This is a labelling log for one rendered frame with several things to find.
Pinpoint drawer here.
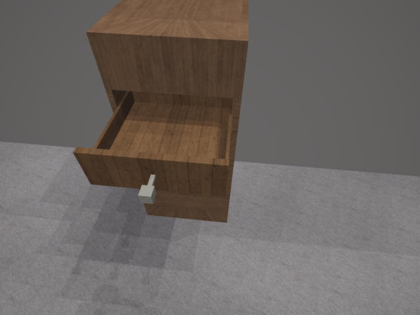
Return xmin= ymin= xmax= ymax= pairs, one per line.
xmin=73 ymin=91 xmax=233 ymax=197

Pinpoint cabinet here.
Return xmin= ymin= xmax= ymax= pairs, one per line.
xmin=86 ymin=0 xmax=249 ymax=222

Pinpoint handle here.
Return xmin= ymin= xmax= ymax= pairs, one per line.
xmin=138 ymin=175 xmax=156 ymax=204

